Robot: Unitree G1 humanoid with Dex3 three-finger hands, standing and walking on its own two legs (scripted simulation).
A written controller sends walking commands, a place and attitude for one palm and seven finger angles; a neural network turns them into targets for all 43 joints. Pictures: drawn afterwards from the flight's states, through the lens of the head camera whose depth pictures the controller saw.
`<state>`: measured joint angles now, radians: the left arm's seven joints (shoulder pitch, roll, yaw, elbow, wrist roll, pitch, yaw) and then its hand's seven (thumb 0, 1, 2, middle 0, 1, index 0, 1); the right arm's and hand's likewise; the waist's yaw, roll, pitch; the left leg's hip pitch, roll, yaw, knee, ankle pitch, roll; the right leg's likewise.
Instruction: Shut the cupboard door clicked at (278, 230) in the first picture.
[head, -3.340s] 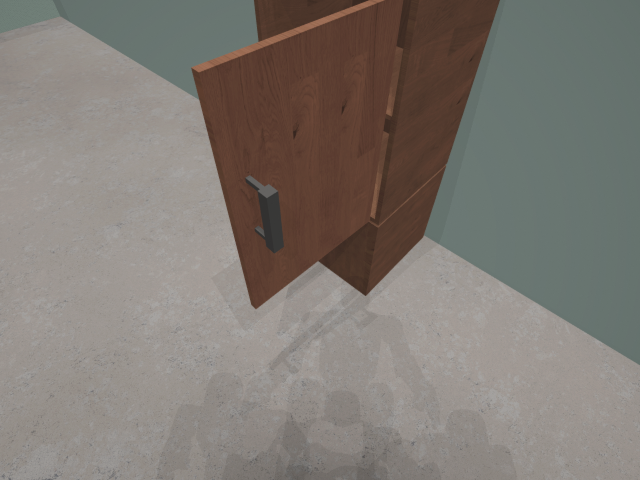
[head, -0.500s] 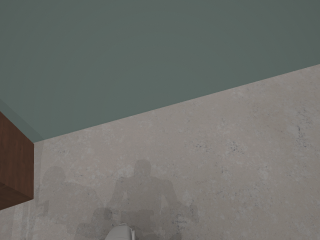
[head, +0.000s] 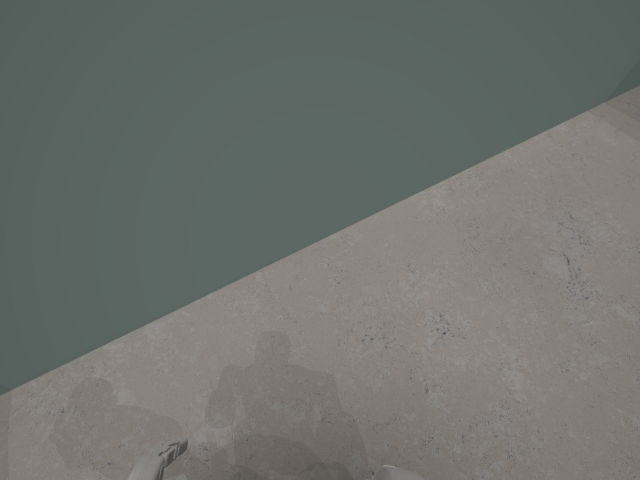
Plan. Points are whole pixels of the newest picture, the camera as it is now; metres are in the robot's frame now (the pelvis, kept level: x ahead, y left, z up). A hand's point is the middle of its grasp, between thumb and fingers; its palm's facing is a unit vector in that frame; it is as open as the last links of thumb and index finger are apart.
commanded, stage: walk to a spot facing it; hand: left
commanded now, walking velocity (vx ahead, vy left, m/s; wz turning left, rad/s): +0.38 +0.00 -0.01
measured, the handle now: out of the picture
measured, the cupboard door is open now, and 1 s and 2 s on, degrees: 87 87 87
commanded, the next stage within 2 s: turn to face it in 0.26 s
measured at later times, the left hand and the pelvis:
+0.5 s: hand (200, 431) +0.21 +0.19 -0.17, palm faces +0.12 -0.98 -0.16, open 7.4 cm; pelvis +0.22 +0.02 +0.01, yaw +4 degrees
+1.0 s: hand (211, 360) +0.31 +0.20 -0.17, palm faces +0.40 -0.90 -0.20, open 7.4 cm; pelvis +0.33 -0.01 +0.01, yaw +24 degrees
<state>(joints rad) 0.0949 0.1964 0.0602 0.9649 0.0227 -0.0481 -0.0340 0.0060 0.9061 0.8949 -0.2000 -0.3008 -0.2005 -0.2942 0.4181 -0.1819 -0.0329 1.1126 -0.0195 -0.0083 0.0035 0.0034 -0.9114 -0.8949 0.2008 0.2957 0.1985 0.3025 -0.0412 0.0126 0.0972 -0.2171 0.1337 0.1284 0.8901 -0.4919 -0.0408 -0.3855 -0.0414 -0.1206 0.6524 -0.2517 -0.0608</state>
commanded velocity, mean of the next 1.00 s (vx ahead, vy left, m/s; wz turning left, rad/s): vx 0.10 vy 0.00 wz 0.45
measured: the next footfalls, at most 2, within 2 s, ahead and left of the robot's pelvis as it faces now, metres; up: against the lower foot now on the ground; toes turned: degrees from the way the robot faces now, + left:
left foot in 0.36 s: +0.31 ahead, +0.12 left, +0.00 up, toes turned +10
right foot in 0.68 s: +0.37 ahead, -0.13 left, +0.00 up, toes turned +7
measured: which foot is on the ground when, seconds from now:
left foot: up 0.00-0.34, down 0.36-0.68, up 0.70-0.98, down 1.00-1.00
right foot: down 0.00-0.36, up 0.38-0.66, down 0.68-1.00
